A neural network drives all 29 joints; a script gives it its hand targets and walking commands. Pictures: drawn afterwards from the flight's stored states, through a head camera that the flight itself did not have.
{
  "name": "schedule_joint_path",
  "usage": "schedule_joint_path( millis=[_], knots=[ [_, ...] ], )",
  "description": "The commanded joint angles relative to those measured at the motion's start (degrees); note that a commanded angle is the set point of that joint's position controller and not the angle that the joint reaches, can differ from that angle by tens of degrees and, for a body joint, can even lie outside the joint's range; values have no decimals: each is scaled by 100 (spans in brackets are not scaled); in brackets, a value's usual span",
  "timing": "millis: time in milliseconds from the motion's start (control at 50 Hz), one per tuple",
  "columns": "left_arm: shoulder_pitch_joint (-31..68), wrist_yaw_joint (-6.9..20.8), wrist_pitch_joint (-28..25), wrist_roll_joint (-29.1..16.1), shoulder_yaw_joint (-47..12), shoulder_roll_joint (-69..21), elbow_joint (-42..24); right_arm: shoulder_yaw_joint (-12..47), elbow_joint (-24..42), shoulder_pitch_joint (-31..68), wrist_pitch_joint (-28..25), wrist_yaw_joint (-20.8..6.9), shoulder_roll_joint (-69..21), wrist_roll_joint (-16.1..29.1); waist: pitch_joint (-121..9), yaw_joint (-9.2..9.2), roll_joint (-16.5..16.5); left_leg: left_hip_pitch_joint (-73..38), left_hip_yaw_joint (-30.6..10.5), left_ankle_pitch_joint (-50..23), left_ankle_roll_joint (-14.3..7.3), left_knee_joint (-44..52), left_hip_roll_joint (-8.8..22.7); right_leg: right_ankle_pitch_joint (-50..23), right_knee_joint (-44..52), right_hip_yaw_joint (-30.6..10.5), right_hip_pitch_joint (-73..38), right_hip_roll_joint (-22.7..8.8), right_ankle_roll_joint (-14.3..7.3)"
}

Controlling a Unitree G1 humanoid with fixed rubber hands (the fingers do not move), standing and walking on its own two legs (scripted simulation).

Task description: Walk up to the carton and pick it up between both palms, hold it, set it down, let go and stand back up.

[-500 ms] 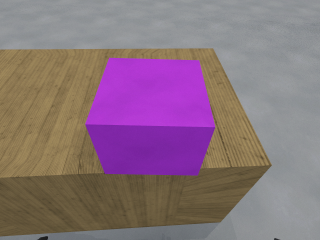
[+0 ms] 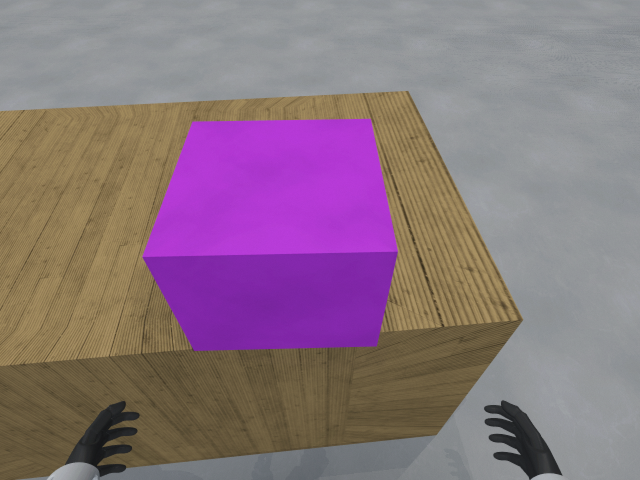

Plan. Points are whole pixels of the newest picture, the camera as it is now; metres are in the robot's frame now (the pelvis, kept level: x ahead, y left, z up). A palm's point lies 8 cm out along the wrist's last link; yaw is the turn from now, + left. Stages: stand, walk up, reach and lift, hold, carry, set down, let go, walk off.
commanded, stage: reach and lift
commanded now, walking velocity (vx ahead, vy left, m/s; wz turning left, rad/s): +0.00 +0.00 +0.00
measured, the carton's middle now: (283, 233) +0.47 +0.06 +0.02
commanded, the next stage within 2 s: none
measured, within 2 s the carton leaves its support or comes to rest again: neither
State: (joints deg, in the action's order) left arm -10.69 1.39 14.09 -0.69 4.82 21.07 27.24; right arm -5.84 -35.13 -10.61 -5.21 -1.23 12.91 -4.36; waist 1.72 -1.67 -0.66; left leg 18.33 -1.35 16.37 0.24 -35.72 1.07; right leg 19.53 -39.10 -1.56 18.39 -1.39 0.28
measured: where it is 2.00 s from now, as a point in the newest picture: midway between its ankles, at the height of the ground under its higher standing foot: outside the picture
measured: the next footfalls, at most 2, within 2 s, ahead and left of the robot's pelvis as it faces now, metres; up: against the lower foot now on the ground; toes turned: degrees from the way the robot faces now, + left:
none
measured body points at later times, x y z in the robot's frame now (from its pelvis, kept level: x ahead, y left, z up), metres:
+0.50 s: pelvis -0.01 +0.03 +0.00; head +0.01 +0.03 +0.45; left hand +0.21 +0.29 -0.01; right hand +0.15 -0.21 -0.04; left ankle +0.03 +0.15 -0.72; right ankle +0.02 -0.12 -0.72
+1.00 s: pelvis -0.01 +0.04 +0.01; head +0.00 +0.04 +0.46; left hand +0.24 +0.27 +0.03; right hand +0.18 -0.19 +0.01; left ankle +0.03 +0.15 -0.72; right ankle +0.02 -0.12 -0.72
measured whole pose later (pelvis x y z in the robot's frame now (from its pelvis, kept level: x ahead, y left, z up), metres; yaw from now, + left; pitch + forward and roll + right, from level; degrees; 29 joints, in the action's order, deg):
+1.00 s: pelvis -0.01 +0.04 +0.01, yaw -4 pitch -1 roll +0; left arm -15.3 -1.2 -1.2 -13.4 1.7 21.1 5.0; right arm -1.6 -5.1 -18.8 -3.4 -1.7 10.9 5.1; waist 1.5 -1.0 -0.9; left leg 18.3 3.0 15.1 -0.4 -33.9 1.1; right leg 15.6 -34.0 -5.9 18.4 -1.4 0.6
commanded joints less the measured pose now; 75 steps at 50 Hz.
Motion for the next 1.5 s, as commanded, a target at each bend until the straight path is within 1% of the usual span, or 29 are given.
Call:
schedule_joint_path(
  millis=[0,20,100,180,280,360,440,460,480,540,600,620,660,740,780,820,860,900,940,960,980,1040,1060,1160,1200,1220,1260,1340,1480],
  knots=[
    [17,-30,-612,-677,824,1109,-1426,448,1847,-624,62,207,75,428,-1065,84,-198,-1367,99,-1039,-512,879,-34,-979,1828,-838,464,-384,-486],
    [-176,-64,-696,-677,862,976,-1182,380,1603,-820,39,186,47,399,-1025,98,-188,-1346,56,-1043,-665,907,81,-961,1773,-915,549,-366,-593],
    [-127,-50,-824,-806,797,1121,-1489,525,1912,-683,18,218,131,676,-1069,152,209,-1338,-74,-1082,-526,1001,51,-797,1793,-871,579,-341,-583],
    [-255,-26,-1092,-1035,604,1035,-1839,596,2265,-931,-83,242,214,796,-986,257,-207,-1453,10,-1165,-588,740,35,-783,1933,-855,692,-411,-504],
    [-364,-81,-1285,-1236,253,771,-1992,540,2507,-1093,-205,183,114,768,-987,283,123,-1305,-270,-917,-577,964,252,-288,1798,-766,991,-306,-644],
    [-38,-178,-1508,-1375,55,783,-2765,679,3298,-882,-272,97,29,996,-1055,369,160,-1181,-157,-463,-566,1011,31,-82,1813,-647,898,-184,-708],
    [-356,-90,-1563,-1396,-8,871,-2196,695,3406,-1105,-218,88,162,1050,-1021,374,-33,-1149,-310,-467,-598,949,179,-88,1881,-898,1004,-374,-710],
    [-283,-131,-1601,-1541,-99,800,-2421,683,3415,-1026,-283,85,206,1125,-933,330,-279,-1231,-184,-460,-498,775,71,-106,2092,-890,1232,-341,-712],
    [-195,-121,-1626,-1529,-65,839,-2338,756,3409,-927,-253,86,164,1149,-853,347,-69,-1406,-80,-756,-488,770,-41,-217,2161,-866,1236,-307,-670],
    [-194,-117,-1757,-1536,-70,726,-2977,587,3526,-1282,-246,13,393,1085,-1030,411,-68,-1030,-252,-441,-503,923,242,-153,1967,-803,1010,-263,-727],
    [-20,-174,-1823,-1542,-204,812,-3029,688,3667,-1061,-316,10,382,1103,-1204,219,-317,-1200,-330,-262,-385,962,284,-240,2025,-805,1016,-207,-565],
    [39,-214,-1859,-1589,-229,792,-2752,646,3636,-863,-355,-19,281,1284,-1104,197,-158,-1166,-201,-269,-369,861,96,-54,2074,-846,1131,-209,-686],
    [-80,-196,-1961,-1611,-253,751,-3153,577,3756,-1022,-341,-66,410,1360,-1299,394,126,-1112,-404,-655,-465,1175,446,-189,1789,-755,945,-187,-643],
    [-178,-261,-1866,-1554,-300,753,-3051,489,4067,-825,-333,-99,628,1421,-1252,352,347,-872,-651,-724,-342,1426,650,-363,1669,-707,758,-167,-692],
    [36,-260,-1888,-1630,-278,815,-3207,531,4059,-753,-208,-116,518,1373,-984,545,-11,-621,-493,-654,-359,1315,584,-164,1733,-744,818,-140,-596],
    [317,-261,-1835,-1731,-379,758,-3407,562,4246,-544,-86,-107,632,1420,-950,484,-62,-731,-492,-262,-289,1212,506,140,1810,-778,1137,-124,-608],
    [589,-324,-1781,-1725,-405,840,-3335,496,4517,-62,29,-125,659,1470,-1279,323,146,-656,-491,-264,-236,1375,503,171,1673,-737,901,-128,-703],
    [757,-289,-1734,-1746,-273,844,-3830,433,4572,-217,84,-98,792,1511,-1259,517,355,-672,-476,-1079,-242,1366,617,-47,1386,-636,553,-80,-596],
    [666,-264,-1728,-1714,-253,972,-3669,409,4353,-382,154,-50,686,1522,-1216,497,69,-708,-478,-741,-268,1148,584,-431,1705,-737,594,-154,-606],
    [998,-312,-1652,-1704,-230,1033,-3751,291,4370,-193,266,-26,769,1473,-1355,380,300,-746,-461,-539,-198,1286,544,-109,1648,-813,747,-119,-639],
    [984,-342,-1551,-1765,-152,984,-3703,400,4914,138,272,-10,844,1582,-1371,522,81,-472,-412,-445,-278,1126,528,-136,1550,-725,499,-207,-662],
    [1247,-313,-1329,-1817,-89,932,-3531,404,4989,118,396,108,860,1684,-1151,467,90,-556,-103,-906,-299,810,285,-483,1696,-841,542,-288,-724],
    [1194,-311,-1289,-1912,-115,1029,-3589,294,5053,60,486,88,916,1717,-1097,454,-240,-528,-26,-450,-335,742,195,-185,1920,-1037,680,-384,-714],
    [1681,-328,-905,-1960,-73,1018,-3612,66,5293,360,747,116,1313,2000,-933,572,168,-385,-244,-119,-397,959,214,370,1738,-1047,774,-462,-765],
    [2014,-352,-731,-1859,61,1022,-3338,314,5281,627,912,183,1035,2022,-791,693,327,-167,-226,-374,-307,1018,300,85,1710,-962,478,-401,-718],
    [2094,-506,-806,-1580,328,582,-3340,-70,5086,1473,801,60,765,2198,-1263,747,325,-1389,303,413,-33,1743,-6,370,1993,-249,-448,105,-76],
    [2264,-518,-785,-1645,254,701,-3236,-241,5097,1352,808,60,975,2354,-1110,705,186,-1386,258,464,-24,1898,41,-45,1958,-170,-410,108,-56],
    [2140,-426,-600,-1595,299,696,-2794,-213,4495,1311,948,3,1265,2398,-1209,744,300,-1510,242,-152,101,1787,68,-498,1906,-31,-298,199,-153],
    [2933,-351,-452,-1680,608,1079,-3368,-306,4436,2052,1123,128,1525,2453,-1938,686,412,-1664,356,-1217,205,1587,-9,-1243,1838,-1,-687,319,-156]
  ],
)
